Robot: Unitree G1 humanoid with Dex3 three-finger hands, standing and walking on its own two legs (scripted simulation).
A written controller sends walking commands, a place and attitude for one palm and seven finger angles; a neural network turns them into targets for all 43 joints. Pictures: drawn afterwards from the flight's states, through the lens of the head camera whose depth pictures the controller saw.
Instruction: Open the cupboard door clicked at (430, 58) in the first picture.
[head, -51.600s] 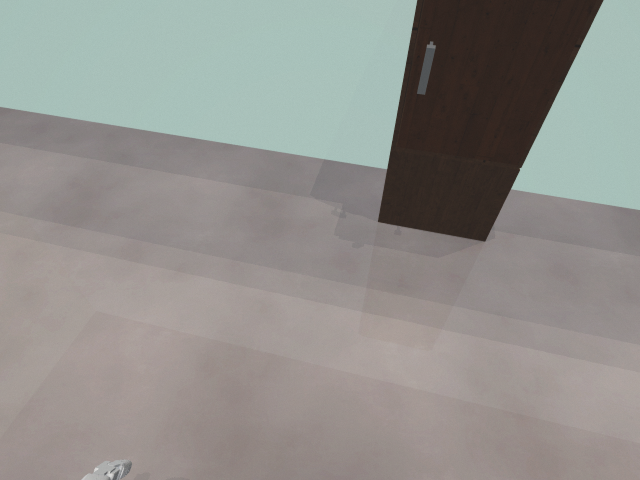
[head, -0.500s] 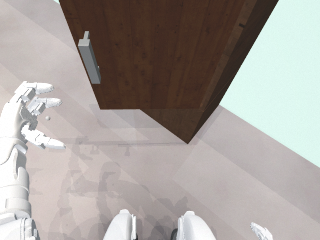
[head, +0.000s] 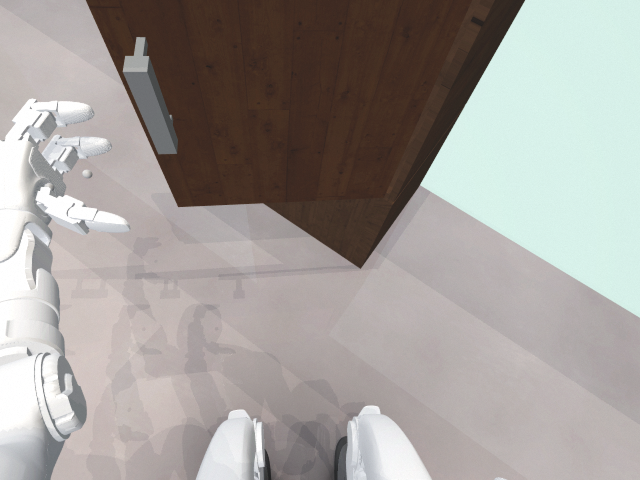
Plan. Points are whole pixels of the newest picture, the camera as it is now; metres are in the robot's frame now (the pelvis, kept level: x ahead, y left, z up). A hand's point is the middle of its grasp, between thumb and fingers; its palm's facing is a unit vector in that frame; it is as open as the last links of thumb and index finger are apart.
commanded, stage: move the hooked fingers beside the handle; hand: left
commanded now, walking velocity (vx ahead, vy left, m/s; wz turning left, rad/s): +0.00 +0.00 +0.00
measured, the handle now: (155, 98) +0.58 +0.21 +0.06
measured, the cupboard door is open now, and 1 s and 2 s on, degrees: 41 41 41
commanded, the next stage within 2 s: slide the fingers in behind the handle in 1.24 s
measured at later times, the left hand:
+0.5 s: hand (99, 123) +0.53 +0.26 +0.06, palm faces +0.08 -1.00 -0.03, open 14.0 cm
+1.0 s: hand (99, 135) +0.52 +0.27 +0.05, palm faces +0.05 -1.00 -0.02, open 14.0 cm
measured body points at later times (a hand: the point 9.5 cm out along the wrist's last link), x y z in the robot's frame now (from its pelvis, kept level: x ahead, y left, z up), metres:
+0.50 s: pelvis -0.01 -0.01 -0.02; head +0.17 +0.03 +0.40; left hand +0.52 +0.32 +0.07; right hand -0.01 -0.28 -0.11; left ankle +0.02 +0.09 -0.65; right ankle +0.03 -0.13 -0.65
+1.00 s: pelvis +0.00 +0.00 -0.01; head +0.17 +0.05 +0.40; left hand +0.52 +0.32 +0.05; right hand +0.00 -0.26 -0.11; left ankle +0.02 +0.09 -0.65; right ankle +0.03 -0.13 -0.65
